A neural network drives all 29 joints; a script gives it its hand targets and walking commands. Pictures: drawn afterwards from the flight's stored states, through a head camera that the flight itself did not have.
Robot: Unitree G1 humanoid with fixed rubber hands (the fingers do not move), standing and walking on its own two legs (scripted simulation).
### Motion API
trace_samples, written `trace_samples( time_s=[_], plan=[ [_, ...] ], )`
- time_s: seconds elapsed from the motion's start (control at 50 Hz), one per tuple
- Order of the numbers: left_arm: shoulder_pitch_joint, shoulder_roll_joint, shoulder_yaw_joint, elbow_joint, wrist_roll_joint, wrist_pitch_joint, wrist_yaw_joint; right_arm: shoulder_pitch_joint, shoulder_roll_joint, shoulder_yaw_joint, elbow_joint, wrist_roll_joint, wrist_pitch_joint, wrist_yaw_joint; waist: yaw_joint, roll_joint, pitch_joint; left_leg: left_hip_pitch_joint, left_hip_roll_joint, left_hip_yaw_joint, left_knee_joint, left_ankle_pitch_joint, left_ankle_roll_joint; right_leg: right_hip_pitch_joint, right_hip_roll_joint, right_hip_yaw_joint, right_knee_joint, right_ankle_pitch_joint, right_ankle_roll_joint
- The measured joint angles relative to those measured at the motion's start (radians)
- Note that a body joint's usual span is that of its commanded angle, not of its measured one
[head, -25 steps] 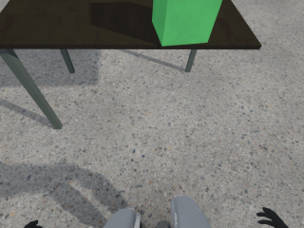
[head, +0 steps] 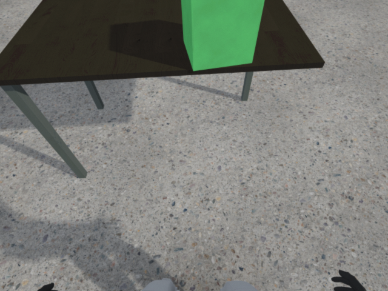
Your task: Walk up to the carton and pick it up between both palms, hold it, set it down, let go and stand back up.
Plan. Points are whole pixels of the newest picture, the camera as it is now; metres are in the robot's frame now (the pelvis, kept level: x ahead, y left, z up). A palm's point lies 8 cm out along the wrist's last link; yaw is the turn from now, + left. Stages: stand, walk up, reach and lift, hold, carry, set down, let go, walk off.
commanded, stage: walk up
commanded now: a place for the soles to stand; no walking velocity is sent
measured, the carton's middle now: (217, 16) +0.88 -0.10 +0.11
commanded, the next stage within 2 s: none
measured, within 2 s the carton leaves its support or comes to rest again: neither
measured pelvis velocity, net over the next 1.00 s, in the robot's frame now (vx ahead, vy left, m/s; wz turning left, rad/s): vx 0.01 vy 0.03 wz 0.02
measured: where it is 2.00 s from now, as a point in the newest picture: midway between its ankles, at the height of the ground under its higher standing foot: outside the picture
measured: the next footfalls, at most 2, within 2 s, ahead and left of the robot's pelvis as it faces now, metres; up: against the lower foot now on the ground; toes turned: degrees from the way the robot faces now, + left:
left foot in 0.58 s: +0.09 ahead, +0.12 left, +0.00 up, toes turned -5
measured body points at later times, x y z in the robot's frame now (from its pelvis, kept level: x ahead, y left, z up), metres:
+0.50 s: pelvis +0.00 -0.02 +0.01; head +0.01 -0.05 +0.46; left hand +0.09 +0.30 -0.07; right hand +0.11 -0.34 -0.11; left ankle +0.05 +0.13 -0.69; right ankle +0.01 -0.10 -0.72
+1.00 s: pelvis +0.01 +0.03 +0.01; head +0.01 +0.03 +0.46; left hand +0.10 +0.33 -0.10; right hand +0.11 -0.31 -0.09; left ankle +0.05 +0.12 -0.72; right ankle +0.01 -0.10 -0.72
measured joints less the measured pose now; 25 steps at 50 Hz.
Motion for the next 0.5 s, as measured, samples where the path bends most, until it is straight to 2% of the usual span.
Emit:
trace_samples(
  time_s=[0.12,0.4,0.5],
  plan=[
    [0.002,-0.047,0.000,0.001,0.002,-0.043,-0.002,0.000,0.002,0.000,0.009,0.000,0.001,0.000,0.026,0.009,-0.025,0.000,0.000,-0.016,0.074,-0.141,0.000,0.039,-0.002,-0.007,-0.067,0.016,-0.042],
    [0.008,-0.073,0.000,0.001,0.002,-0.043,-0.002,0.000,0.002,0.000,0.011,0.000,0.010,0.000,0.026,0.020,-0.026,0.000,0.000,-0.023,0.091,-0.143,0.000,0.071,-0.008,-0.011,-0.077,0.020,-0.046],
    [0.006,-0.074,0.000,0.001,0.002,-0.037,-0.002,0.000,0.002,0.000,0.016,0.000,0.010,0.000,0.026,0.020,-0.026,0.000,0.003,-0.011,0.091,-0.143,0.000,0.070,-0.006,-0.017,-0.064,0.020,-0.035]
  ],
)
